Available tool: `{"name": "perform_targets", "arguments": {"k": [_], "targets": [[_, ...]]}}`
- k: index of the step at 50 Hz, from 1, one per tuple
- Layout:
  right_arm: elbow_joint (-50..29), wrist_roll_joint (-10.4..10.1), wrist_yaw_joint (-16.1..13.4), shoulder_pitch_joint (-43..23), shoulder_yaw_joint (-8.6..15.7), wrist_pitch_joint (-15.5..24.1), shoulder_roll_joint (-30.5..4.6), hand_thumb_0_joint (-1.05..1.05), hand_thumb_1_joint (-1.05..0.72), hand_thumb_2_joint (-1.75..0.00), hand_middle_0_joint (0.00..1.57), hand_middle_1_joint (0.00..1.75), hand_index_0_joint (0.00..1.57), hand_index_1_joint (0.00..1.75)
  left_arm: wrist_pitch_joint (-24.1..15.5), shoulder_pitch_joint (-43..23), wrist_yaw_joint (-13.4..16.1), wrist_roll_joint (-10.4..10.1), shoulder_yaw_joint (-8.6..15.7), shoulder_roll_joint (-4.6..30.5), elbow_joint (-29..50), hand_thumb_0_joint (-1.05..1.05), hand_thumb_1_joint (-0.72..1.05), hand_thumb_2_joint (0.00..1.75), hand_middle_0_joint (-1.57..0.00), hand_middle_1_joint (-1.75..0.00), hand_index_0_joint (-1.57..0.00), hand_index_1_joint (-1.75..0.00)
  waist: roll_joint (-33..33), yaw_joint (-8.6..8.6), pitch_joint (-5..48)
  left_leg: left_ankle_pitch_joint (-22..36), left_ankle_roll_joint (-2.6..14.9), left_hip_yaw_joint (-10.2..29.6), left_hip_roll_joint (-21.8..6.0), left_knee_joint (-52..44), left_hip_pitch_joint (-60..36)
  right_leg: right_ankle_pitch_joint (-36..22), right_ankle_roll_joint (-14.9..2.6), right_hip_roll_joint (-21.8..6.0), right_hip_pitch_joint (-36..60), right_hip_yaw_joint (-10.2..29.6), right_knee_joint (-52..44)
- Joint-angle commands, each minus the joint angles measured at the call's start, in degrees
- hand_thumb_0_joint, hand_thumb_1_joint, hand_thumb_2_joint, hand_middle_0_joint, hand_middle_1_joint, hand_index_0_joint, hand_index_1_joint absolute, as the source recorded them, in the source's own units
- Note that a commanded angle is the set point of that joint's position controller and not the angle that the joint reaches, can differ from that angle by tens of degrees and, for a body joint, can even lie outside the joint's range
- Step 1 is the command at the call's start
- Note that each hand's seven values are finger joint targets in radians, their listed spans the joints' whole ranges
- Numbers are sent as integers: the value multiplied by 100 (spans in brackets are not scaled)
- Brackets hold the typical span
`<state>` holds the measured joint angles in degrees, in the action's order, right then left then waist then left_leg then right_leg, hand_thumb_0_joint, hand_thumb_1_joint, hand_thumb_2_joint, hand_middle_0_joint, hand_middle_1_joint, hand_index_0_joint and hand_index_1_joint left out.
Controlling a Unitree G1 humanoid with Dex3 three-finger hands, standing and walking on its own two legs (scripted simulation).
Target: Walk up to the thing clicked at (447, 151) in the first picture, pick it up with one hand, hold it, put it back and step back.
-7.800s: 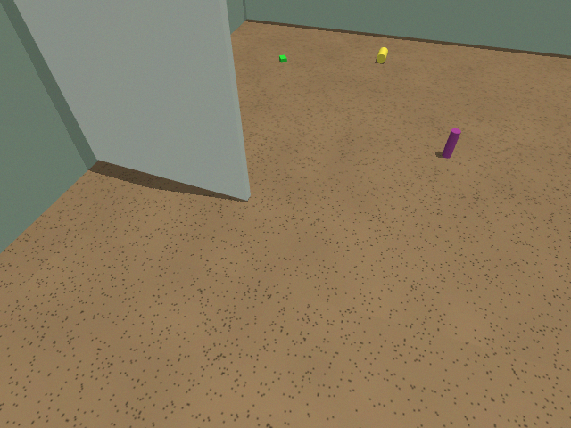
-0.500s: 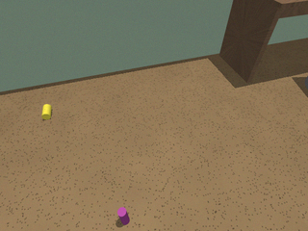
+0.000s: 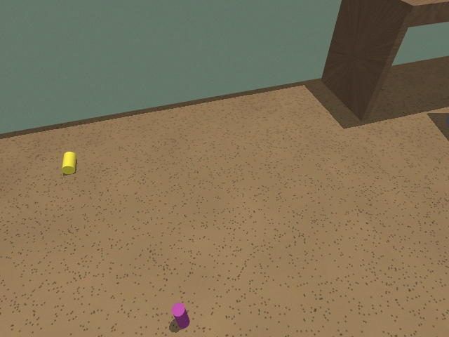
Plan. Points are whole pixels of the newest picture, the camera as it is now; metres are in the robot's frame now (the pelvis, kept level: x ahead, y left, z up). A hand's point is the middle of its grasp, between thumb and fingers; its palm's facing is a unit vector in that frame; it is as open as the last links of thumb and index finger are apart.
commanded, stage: stand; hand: left
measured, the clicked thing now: (181, 316) +0.38 +0.20 -0.70
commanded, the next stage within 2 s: go down in 0.22 s
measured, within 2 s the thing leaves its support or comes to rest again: neither
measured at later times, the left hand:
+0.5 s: hand out of the picture +0.13 +0.25 -0.17, palm faces +0.06 -0.95 -0.32, open 9.5 cm
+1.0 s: hand out of the picture +0.13 +0.29 -0.23, palm faces +0.11 -0.95 -0.30, open 17.1 cm
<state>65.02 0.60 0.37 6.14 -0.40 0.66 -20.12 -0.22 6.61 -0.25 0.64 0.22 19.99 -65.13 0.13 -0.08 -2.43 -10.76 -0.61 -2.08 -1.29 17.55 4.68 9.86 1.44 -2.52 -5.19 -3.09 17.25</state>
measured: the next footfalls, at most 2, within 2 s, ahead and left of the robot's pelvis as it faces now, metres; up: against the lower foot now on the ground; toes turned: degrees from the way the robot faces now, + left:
none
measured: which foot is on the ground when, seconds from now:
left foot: down 0.00-1.00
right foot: down 0.00-1.00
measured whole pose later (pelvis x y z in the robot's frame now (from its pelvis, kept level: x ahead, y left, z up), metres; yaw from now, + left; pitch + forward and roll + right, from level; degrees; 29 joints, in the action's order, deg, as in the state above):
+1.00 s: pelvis -0.03 +0.00 -0.11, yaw +0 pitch +18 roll -2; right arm 33.6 -0.7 -2.5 10.0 1.7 6.9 -14.3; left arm 0.2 11.0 -10.1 0.3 19.5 21.8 -34.8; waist -0.8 1.0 5.7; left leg -31.2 -0.6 0.5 -3.1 68.9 56.2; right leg 29.3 0.8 -2.6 -55.5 -3.2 66.5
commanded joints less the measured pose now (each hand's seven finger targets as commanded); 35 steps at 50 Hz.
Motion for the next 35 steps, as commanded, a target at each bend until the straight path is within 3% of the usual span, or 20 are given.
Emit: {"name": "perform_targets", "arguments": {"k": [1,15,16,17,18,19,20,21,22,23,25,28,30,31,33,34,35], "targets": [[-329,-8,-82,-272,239,114,-1259,0,-90,-90,20,30,20,30,-143,-208,68,-2,196,1214,312,0,90,90,-20,-30,-20,-30,7,-23,381,1042,156,560,-716,-261,48,-872,-208,-649,110,528,-243],[-324,-5,-90,-206,238,103,-1237,0,-90,-90,20,30,20,30,-129,-214,65,0,210,1215,309,0,90,90,-20,-30,-20,-30,27,-3,298,834,143,557,-671,-330,160,-681,-199,-647,89,516,-294],[-321,-7,-82,-236,240,113,-1233,0,-92,-89,20,29,20,29,-129,-189,62,3,210,1246,309,0,82,82,-28,-22,-26,-22,-13,-18,306,835,132,585,-693,-340,116,-645,-207,-633,101,504,-274],[-1992,-385,-201,-53,26,371,-253,0,-99,-92,20,30,20,30,-663,-2200,162,-306,265,315,2319,0,74,74,-20,-14,-18,-14,133,688,-241,28,103,-98,112,58,729,-239,-202,218,-1296,97,109],[-1640,-372,-252,292,44,355,-426,0,-100,-93,20,30,20,30,-613,-2880,184,-296,348,493,1898,0,66,66,-12,-6,-10,-6,-71,567,118,-24,118,-50,111,213,709,-161,-189,223,-1068,38,212],[-1652,-416,-315,518,164,293,-635,0,-99,-93,20,30,20,30,-391,-1791,198,-177,690,1110,951,0,58,58,-4,-4,-2,-3,-204,368,-16,-6,121,-38,89,323,911,-54,-216,261,-1057,-23,283],[-1756,-354,-307,607,254,270,-641,0,-99,-92,20,30,20,30,-297,-1586,133,-81,824,1207,683,0,50,50,-1,-5,-2,-4,-280,311,256,59,128,-21,135,601,1079,-41,-228,245,-1148,-16,478],[-1906,-334,-316,665,298,275,-624,0,-98,-92,20,30,20,30,-276,-1880,70,37,1027,1541,697,0,42,42,-1,-6,-2,-4,-319,245,550,179,146,2,132,837,1206,-164,-230,233,-1209,-3,716],[-2060,-236,-309,708,396,302,-603,0,-97,-92,20,30,20,30,-336,-1770,2,156,1225,1656,687,0,34,34,-1,-6,-2,-5,-200,136,1018,287,137,-16,154,1093,1302,-322,-222,195,-1123,50,987],[-2072,-162,-281,926,454,321,-550,0,-97,-92,20,30,20,30,-266,-1039,-69,261,1312,1458,327,0,26,26,-2,-7,-3,-6,-144,62,1229,451,111,4,189,1320,1520,-479,-234,179,-1175,65,1250],[-2388,-142,-213,994,526,337,-520,0,-97,-92,20,30,20,30,-221,-538,-171,329,1529,1465,591,0,17,19,-2,-7,-3,-6,269,-153,1561,624,50,-4,221,1624,1752,-532,-283,181,-1215,97,1606],[-2760,-168,-183,856,554,359,-457,0,-94,-91,20,30,20,30,-114,-572,-265,337,1592,1314,871,0,1,15,-3,-8,-4,-7,253,-73,1471,453,49,55,195,1897,2173,-292,-293,231,-1664,77,1860],[-3012,-175,-139,714,564,380,-445,0,-93,-91,20,30,20,30,-90,-372,-331,305,1892,1467,914,0,-11,14,-4,-9,-4,-8,59,-99,1523,259,76,98,164,2270,2665,-86,-284,228,-1946,59,2198],[-3073,-179,-125,661,568,397,-440,0,-93,-91,20,30,20,30,-112,-267,-401,309,1926,1472,920,0,-17,12,-4,-9,-5,-8,90,-95,1500,154,79,116,148,2502,2893,57,-292,229,-2229,62,2428],[-3259,-156,-114,667,582,461,-414,0,-93,-91,20,30,20,30,-276,-322,-541,282,2075,1542,1271,0,-25,11,-4,-9,-5,-9,166,-57,1587,-149,86,134,119,2927,3283,351,-292,220,-2787,85,2889],[-3374,-140,-118,704,616,510,-417,0,-93,-91,20,30,20,30,-415,-540,-635,231,2029,1483,1774,0,-31,9,-5,-10,-6,-9,261,-8,1798,-219,79,162,88,3095,3364,403,-296,232,-2998,86,3110],[-3447,-146,-131,714,603,545,-379,0,-93,-91,20,30,20,30,-467,-323,-678,215,2178,1564,1863,0,-32,9,-5,-9,-6,-9,328,-56,1865,-364,86,177,92,3196,3440,547,-296,213,-3148,96,3240]]}}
